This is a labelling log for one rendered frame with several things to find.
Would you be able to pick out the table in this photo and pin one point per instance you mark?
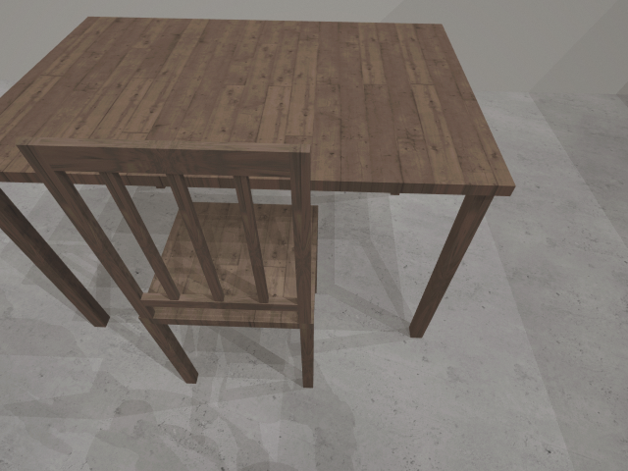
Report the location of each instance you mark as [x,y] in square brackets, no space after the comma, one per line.
[385,107]

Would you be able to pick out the chair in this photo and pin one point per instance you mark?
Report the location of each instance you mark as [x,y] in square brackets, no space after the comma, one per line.
[224,264]

